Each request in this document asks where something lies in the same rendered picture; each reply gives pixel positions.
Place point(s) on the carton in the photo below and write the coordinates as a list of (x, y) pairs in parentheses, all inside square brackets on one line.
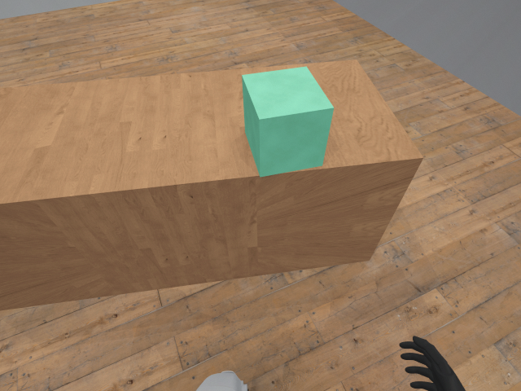
[(287, 120)]

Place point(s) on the robot right hand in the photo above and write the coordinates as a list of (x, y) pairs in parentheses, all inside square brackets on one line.
[(438, 371)]

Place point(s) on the robot left thigh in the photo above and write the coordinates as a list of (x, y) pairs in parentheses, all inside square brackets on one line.
[(222, 382)]

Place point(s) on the pedestal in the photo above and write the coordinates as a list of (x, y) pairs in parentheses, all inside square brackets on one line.
[(134, 184)]

